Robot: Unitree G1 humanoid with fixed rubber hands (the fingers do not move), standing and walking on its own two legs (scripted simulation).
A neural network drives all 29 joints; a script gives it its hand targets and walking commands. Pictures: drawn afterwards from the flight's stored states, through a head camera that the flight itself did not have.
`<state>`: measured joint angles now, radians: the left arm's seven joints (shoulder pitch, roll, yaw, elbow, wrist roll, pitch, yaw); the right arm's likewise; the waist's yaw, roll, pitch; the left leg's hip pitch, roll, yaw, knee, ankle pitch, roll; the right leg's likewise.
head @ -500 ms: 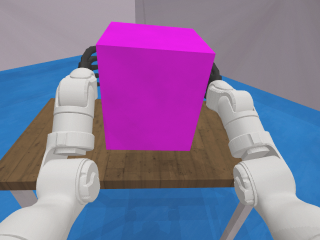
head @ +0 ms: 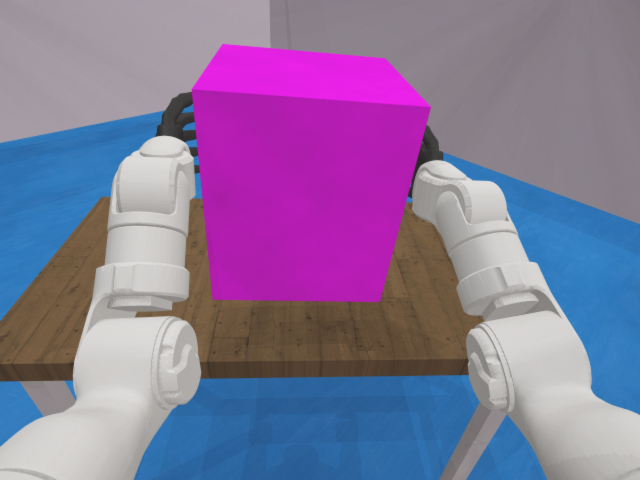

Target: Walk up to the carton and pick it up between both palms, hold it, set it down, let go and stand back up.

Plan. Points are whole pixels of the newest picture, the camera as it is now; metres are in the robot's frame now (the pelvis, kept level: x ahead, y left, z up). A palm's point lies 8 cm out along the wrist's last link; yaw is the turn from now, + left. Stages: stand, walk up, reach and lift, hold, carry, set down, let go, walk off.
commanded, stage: hold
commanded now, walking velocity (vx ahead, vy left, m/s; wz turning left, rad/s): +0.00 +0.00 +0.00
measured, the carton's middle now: (302, 174) +0.40 +0.00 +0.25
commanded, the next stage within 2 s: none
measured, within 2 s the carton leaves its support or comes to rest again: neither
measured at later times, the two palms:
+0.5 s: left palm (173, 152) +0.38 +0.15 +0.29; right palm (425, 176) +0.37 -0.15 +0.26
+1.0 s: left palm (173, 154) +0.38 +0.15 +0.29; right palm (425, 178) +0.37 -0.15 +0.26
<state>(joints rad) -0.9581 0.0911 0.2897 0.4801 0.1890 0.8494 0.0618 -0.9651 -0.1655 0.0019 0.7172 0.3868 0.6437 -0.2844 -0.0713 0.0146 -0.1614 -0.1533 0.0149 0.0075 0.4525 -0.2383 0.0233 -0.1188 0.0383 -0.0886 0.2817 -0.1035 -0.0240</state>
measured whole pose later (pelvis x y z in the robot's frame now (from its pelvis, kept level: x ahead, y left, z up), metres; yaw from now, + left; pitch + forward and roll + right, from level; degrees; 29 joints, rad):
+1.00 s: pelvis +0.00 +0.00 +0.00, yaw +0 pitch -3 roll -2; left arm -0.96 0.09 0.29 0.48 0.19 0.85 0.06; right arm -0.96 -0.17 0.00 0.72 0.39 0.64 -0.28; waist -0.07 0.02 -0.16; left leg -0.16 0.01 0.01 0.45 -0.24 0.02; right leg -0.12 0.04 -0.09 0.28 -0.10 -0.02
